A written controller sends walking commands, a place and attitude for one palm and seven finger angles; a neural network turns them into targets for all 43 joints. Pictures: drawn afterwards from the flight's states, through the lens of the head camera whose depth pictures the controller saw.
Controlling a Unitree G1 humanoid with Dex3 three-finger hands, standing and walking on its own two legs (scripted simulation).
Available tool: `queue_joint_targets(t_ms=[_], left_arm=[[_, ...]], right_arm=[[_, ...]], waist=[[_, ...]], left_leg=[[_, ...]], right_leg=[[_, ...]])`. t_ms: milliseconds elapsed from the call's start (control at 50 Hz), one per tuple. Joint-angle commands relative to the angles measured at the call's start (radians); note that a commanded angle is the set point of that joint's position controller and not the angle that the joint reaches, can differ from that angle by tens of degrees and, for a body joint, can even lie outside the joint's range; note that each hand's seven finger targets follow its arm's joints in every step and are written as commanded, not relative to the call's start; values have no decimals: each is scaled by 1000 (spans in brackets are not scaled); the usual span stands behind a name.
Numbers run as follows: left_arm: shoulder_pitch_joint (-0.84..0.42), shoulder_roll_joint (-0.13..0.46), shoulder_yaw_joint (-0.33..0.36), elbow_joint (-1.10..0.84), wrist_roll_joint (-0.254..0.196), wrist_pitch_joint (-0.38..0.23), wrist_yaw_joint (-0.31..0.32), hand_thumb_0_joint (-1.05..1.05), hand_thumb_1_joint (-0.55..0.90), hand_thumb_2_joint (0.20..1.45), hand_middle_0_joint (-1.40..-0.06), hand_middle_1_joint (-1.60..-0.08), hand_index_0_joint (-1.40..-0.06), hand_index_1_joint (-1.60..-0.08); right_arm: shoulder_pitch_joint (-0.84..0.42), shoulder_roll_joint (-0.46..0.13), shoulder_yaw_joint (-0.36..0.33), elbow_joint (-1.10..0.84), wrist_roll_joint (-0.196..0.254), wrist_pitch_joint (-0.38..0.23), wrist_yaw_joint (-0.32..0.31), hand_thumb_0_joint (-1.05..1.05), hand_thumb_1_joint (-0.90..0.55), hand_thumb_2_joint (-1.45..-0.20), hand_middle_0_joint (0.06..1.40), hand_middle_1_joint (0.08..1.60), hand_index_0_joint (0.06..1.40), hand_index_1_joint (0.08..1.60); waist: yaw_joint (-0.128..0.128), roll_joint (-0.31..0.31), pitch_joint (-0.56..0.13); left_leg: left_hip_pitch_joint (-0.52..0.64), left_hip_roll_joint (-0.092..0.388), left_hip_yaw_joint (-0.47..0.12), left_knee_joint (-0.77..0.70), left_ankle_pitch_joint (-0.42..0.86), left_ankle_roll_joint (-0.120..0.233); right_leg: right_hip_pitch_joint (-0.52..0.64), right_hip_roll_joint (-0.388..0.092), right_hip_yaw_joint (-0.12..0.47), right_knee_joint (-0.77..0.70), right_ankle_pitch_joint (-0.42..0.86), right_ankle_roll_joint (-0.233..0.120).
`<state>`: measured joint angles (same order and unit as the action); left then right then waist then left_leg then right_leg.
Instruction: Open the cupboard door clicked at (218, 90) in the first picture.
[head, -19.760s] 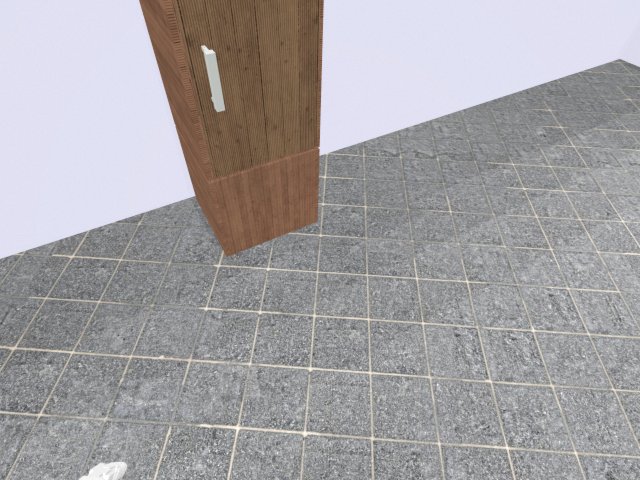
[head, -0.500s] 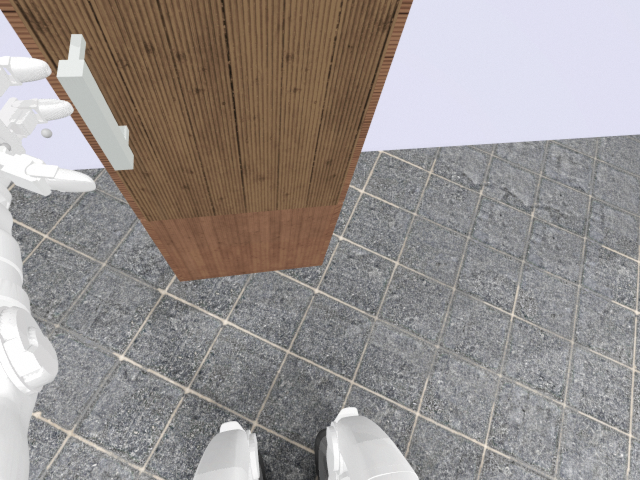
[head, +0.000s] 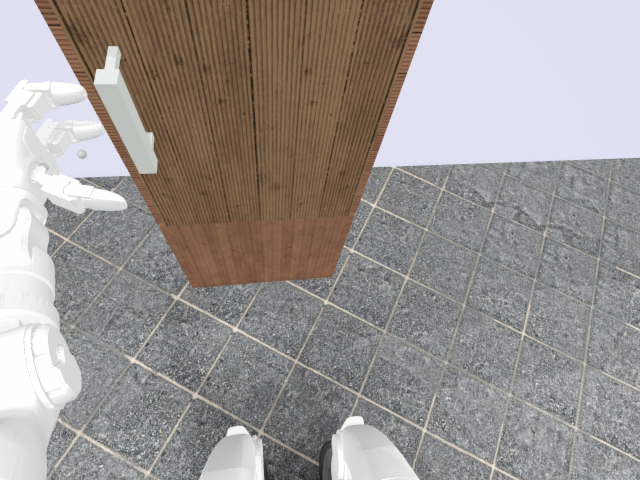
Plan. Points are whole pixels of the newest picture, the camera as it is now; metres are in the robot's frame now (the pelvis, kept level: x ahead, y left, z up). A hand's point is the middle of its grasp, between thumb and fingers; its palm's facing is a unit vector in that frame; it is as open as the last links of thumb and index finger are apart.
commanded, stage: move the hooked fingers beside the handle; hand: left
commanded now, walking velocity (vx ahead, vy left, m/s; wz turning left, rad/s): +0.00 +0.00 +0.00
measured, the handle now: (132, 115) +0.55 +0.21 +0.06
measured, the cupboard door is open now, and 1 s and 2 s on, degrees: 0 0 0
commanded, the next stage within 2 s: slide the fingers in behind the handle in 0.20 s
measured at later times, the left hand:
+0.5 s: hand (95, 146) +0.50 +0.24 +0.06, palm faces +0.04 -1.00 -0.02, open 14.0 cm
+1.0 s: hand (131, 143) +0.51 +0.20 +0.06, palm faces +0.03 -1.00 +0.02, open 14.0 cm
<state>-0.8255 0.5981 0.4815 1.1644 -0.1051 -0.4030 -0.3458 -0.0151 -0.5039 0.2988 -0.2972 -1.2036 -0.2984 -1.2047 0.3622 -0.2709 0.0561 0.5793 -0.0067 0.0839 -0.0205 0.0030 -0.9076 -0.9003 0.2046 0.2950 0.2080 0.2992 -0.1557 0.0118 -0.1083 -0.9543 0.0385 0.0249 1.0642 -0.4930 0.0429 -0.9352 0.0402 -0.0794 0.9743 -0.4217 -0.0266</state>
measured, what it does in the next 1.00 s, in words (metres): stands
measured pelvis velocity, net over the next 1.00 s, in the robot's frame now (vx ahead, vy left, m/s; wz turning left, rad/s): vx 0.01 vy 0.00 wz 0.00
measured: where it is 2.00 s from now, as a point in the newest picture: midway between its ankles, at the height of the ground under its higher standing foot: outside the picture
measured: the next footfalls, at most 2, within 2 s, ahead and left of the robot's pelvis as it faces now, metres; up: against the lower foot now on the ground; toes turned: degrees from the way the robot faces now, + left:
none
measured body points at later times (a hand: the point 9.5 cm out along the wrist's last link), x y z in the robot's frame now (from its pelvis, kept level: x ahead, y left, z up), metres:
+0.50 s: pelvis -0.01 -0.01 +0.00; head +0.14 +0.02 +0.42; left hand +0.49 +0.29 +0.07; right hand -0.01 -0.27 -0.11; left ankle +0.00 +0.09 -0.67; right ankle +0.02 -0.11 -0.67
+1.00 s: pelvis +0.01 +0.00 +0.00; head +0.14 +0.02 +0.43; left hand +0.50 +0.26 +0.06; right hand +0.02 -0.26 -0.11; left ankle +0.00 +0.09 -0.67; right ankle +0.02 -0.11 -0.67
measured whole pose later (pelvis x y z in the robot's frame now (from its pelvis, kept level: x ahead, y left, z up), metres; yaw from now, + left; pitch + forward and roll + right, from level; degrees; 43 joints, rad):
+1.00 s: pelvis +0.01 +0.00 +0.00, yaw +0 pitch +23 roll -3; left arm -0.87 0.50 0.41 1.15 -0.11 -0.39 -0.26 -0.01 -0.50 0.30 -0.30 -1.20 -0.30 -1.21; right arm 0.38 -0.26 0.05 0.61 -0.01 0.08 0.00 0.00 -0.91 -0.90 0.20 0.29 0.21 0.30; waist -0.16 0.02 -0.12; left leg -0.97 0.04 0.02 1.07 -0.50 0.04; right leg -0.95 0.04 -0.08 0.98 -0.43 -0.03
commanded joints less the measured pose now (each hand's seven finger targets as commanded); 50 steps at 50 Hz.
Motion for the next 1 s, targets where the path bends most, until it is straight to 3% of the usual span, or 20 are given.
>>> queue_joint_targets(t_ms=[0, 40, 60, 100, 180, 240, 280, 340, 360, 440, 480, 520, 600, 700, 720, 820, 840, 860, 920, 980], left_arm=[[-440, 300, 22, -245, -27, -109, -10, 0, -500, 300, -300, -1200, -300, -1200], [-413, 269, -3, -165, -33, -78, -30, 0, -500, 300, -300, -1200, -300, -1200], [-433, 255, -23, -130, -37, -54, -38, 0, -500, 300, -300, -1200, -300, -1200], [-450, 275, -27, -78, -33, -14, -44, 0, -500, 300, -300, -1200, -300, -1200], [-507, 369, 30, -169, -22, -43, -36, 0, -500, 300, -300, -1200, -300, -1200], [-522, 362, 40, -259, -32, -98, -26, 0, -500, 300, -300, -1200, -300, -1200], [-481, 377, 62, -195, -35, -87, -23, 0, -500, 300, -300, -1200, -300, -1200], [-452, 317, 7, -113, -30, -27, -36, 0, -500, 300, -300, -1200, -300, -1200], [-448, 329, 8, -115, -24, -10, -38, 0, -500, 300, -300, -1200, -300, -1200], [-465, 343, 23, -201, -25, -17, -27, 0, -500, 300, -300, -1200, -300, -1200], [-472, 347, 34, -213, -31, -41, -15, 0, -500, 300, -300, -1200, -300, -1200], [-486, 301, 15, -207, -40, -60, -4, 0, -500, 300, -300, -1200, -300, -1200], [-465, 277, -5, -161, -23, -50, 13, 0, -500, 300, -300, -1200, -300, -1200], [-477, 255, -18, -203, -12, -45, 30, 0, -500, 300, -300, -1200, -300, -1200], [-494, 208, -55, -205, -11, -46, 31, 0, -500, 300, -300, -1200, -300, -1200], [-460, 153, -65, -251, -30, -54, 45, 0, -500, 300, -300, -1200, -300, -1200], [-464, 121, -86, -250, -32, -56, 48, 0, -500, 300, -300, -1200, -300, -1200], [-469, 96, -99, -235, -35, -54, 53, 0, -500, 300, -300, -1200, -300, -1200], [-442, 179, -20, -221, -30, -55, 86, 0, -500, 300, -300, -1200, -300, -1200], [-443, 175, -29, -191, -7, -55, 113, 0, -500, 300, -300, -1200, -300, -1200]], right_arm=[[173, -192, -75, -25, -1, -18, -10, 0, -900, -900, 200, 300, 200, 300], [174, -195, -71, -20, 4, -15, -12, 0, -900, -900, 200, 300, 200, 300], [172, -199, -68, -17, 8, -13, -15, 0, -900, -900, 200, 300, 200, 300], [175, -205, -63, -21, 13, -15, -22, 0, -900, -900, 200, 300, 200, 300], [187, -208, -62, -27, 4, -26, -28, 0, -900, -900, 200, 300, 200, 300], [194, -201, -69, -22, -4, -32, -17, 0, -900, -900, 200, 300, 200, 300], [194, -206, -68, -15, -2, -32, -16, 0, -900, -900, 200, 300, 200, 300], [198, -202, -61, -19, 7, -22, -16, 0, -900, -900, 200, 300, 200, 300], [203, -206, -61, -19, 8, -18, -18, 0, -900, -900, 200, 300, 200, 300], [214, -202, -66, -30, 3, -18, -17, 0, -900, -900, 200, 300, 200, 300], [209, -198, -65, -26, 2, -21, -15, 0, -900, -900, 200, 300, 200, 300], [209, -195, -68, -19, 0, -25, -12, 0, -900, -900, 200, 300, 200, 300], [211, -199, -70, -10, 0, -26, -8, 0, -900, -900, 200, 300, 200, 300], [220, -195, -74, -12, -5, -21, -3, 0, -900, -900, 200, 300, 200, 300], [223, -188, -73, -8, -6, -20, -1, 0, -900, -900, 200, 300, 200, 300], [221, -186, -83, -8, -8, -17, 7, 0, -900, -900, 200, 300, 200, 300], [213, -181, -83, -4, -7, -18, 8, 0, -900, -900, 200, 300, 200, 300], [210, -180, -84, 3, -7, -18, 10, 0, -900, -900, 200, 300, 200, 300], [213, -186, -83, -7, -8, -16, 10, 0, -900, -900, 200, 300, 200, 300], [198, -171, -75, -18, -7, -18, 11, 0, -900, -900, 200, 300, 200, 300]], waist=[[-1, 203, -507], [-12, 174, -450], [-34, 129, -404], [-44, 99, -351], [-22, 149, -469], [-8, 229, -584], [-12, 176, -534], [-26, 159, -440], [-24, 145, -433], [-13, 180, -501], [-13, 159, -498], [-29, 147, -464], [-29, 164, -445], [-22, 182, -502], [-38, 194, -491], [-22, 183, -532], [-25, 204, -516], [-34, 172, -496], [-8, 141, -480], [-13, 116, -428]], left_leg=[[416, 0, -93, -98, 496, -30], [381, 0, -94, -106, 460, -27], [327, -2, -87, -108, 392, -17], [237, -9, -81, -116, 297, -5], [272, -10, -87, -91, 355, -7], [381, -4, -95, -74, 461, -21], [324, -3, -90, -75, 421, -15], [260, -8, -76, -94, 370, -6], [251, -7, -78, -102, 358, -5], [306, -7, -77, -100, 415, -6], [290, -5, -76, -93, 404, -7], [296, -4, -81, -93, 395, -5], [303, -4, -83, -99, 374, -10], [366, -2, -93, -93, 463, -18], [390, 1, -96, -89, 495, -19], [443, 4, -106, -91, 560, -28], [459, 6, -109, -93, 573, -35], [448, 7, -110, -92, 543, -33], [383, -3, -95, -96, 513, -25], [288, -14, -72, -98, 440, -14]], right_leg=[[175, 19, 57, -73, 312, 0], [159, 20, 51, -81, 291, 1], [155, 20, 55, -91, 265, 7], [166, 14, 63, -104, 217, 9], [183, 12, 71, -76, 253, 5], [173, 17, 66, -57, 304, 1], [191, 20, 68, -66, 289, 4], [195, 17, 68, -83, 281, 8], [200, 16, 65, -87, 273, 9], [215, 19, 67, -84, 314, 7], [219, 20, 71, -83, 308, 7], [191, 23, 67, -85, 293, 5], [156, 20, 61, -85, 257, 5], [155, 20, 51, -71, 310, 4], [130, 22, 47, -70, 322, 3], [141, 24, 39, -69, 345, -1], [116, 23, 35, -72, 336, 1], [105, 25, 33, -75, 321, 3], [167, 24, 42, -71, 342, 0], [204, 17, 57, -73, 343, 8]])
